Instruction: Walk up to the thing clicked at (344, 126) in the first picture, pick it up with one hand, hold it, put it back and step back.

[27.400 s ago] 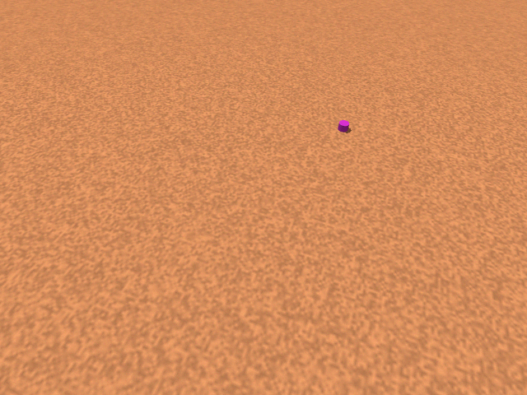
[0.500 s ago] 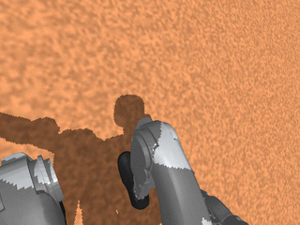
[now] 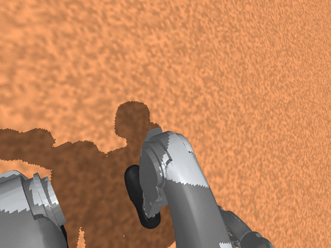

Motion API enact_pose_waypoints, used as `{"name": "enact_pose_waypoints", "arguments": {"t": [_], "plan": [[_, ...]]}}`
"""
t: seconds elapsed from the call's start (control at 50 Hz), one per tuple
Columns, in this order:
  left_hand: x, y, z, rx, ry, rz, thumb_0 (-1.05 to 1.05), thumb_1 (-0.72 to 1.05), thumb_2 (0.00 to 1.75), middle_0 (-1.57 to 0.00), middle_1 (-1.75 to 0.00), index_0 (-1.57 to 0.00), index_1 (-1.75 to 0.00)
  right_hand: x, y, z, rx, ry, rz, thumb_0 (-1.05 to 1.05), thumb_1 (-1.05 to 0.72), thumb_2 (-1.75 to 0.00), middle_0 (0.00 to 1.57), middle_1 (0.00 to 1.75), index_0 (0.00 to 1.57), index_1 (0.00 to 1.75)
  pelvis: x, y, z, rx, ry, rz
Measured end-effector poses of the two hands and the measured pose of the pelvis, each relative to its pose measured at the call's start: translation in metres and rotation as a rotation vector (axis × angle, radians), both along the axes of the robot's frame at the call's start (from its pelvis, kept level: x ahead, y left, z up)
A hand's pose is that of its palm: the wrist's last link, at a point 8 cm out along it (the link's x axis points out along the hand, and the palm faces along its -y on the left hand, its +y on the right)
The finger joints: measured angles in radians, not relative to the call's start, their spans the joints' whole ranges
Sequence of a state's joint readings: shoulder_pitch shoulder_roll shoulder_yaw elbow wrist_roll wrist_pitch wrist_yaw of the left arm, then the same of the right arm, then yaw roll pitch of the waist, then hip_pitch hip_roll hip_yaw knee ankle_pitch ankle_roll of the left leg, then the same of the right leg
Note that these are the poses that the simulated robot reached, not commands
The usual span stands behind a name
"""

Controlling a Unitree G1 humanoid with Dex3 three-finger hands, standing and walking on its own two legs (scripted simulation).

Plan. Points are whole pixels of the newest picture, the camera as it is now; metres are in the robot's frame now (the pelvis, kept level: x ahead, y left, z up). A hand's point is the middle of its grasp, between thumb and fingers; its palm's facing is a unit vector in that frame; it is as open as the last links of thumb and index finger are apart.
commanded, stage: rest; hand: left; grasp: from above
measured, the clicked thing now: out of the picture +0.44 +0.39 -0.27
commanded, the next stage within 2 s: open in 0.22 s
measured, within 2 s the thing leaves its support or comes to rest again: rests again in 0.22 s
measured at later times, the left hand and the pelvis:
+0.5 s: hand out of the picture +0.43 +0.38 -0.25, palm faces -0.45 -0.16 -0.88, open 8.7 cm; pelvis +0.00 +0.00 +0.00, yaw -1 degrees
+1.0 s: hand out of the picture +0.43 +0.38 -0.25, palm faces -0.46 -0.17 -0.87, open 13.8 cm; pelvis +0.00 +0.00 +0.00, yaw -1 degrees
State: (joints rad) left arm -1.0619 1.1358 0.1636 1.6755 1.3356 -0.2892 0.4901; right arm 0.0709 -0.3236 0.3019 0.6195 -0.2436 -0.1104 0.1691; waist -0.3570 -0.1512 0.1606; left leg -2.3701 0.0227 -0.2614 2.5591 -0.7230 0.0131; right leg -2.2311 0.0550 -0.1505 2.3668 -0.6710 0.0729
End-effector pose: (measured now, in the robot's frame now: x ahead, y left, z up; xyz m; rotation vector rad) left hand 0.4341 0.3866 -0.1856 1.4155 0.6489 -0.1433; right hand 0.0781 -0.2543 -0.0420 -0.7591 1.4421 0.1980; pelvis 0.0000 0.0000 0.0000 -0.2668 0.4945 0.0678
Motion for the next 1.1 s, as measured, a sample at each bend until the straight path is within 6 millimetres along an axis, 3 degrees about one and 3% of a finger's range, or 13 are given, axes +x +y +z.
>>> {"name": "enact_pose_waypoints", "arguments": {"t": [0.38, 0.48, 0.84, 1.1], "plan": [[0.0028, -0.0027, -0.0076, 0.007, -0.014, -0.011, -0.02, 0.2, 0.42, -0.64, -0.75, -0.79, -0.67, -0.0027, 0.0004, 0.0043, -0.002, 0.013, 0.033, 0.0, -0.91, -0.9, 0.2, 0.3, 0.21, 0.3, -0.0003, 0.0002, -0.0018, -0.006, -0.013, -0.008], [0.006, -0.0017, -0.0061, 0.016, -0.019, -0.004, -0.01, 0.2, 0.46, -0.58, -0.78, -0.72, -0.7, -0.0029, 0.0015, 0.0042, 0.004, 0.013, 0.035, 0.0, -0.9, -0.9, 0.2, 0.3, 0.21, 0.3, -0.0001, 0.0007, -0.0017, -0.008, -0.011, -0.009], [0.0055, 0.0003, -0.0037, 0.002, -0.007, -0.006, 0.0, -0.32, 0.81, -0.2, -0.96, -0.24, -0.92, -0.001, 0.0039, 0.0051, 0.007, 0.0, 0.04, 0.0, -0.9, -0.9, 0.2, 0.3, 0.21, 0.3, -0.0025, 0.0018, 0.0001, -0.013, -0.02, -0.009], [0.0045, 0.0017, -0.0024, 0.007, -0.022, -0.02, 0.0, -0.49, 0.96, -0.08, -1.04, -0.09, -1.03, -0.0019, 0.0052, 0.0076, 0.003, 0.011, 0.052, 0.0, -0.89, -0.9, 0.2, 0.3, 0.21, 0.3, -0.0027, 0.0021, 0.0008, -0.017, -0.019, -0.009]]}}
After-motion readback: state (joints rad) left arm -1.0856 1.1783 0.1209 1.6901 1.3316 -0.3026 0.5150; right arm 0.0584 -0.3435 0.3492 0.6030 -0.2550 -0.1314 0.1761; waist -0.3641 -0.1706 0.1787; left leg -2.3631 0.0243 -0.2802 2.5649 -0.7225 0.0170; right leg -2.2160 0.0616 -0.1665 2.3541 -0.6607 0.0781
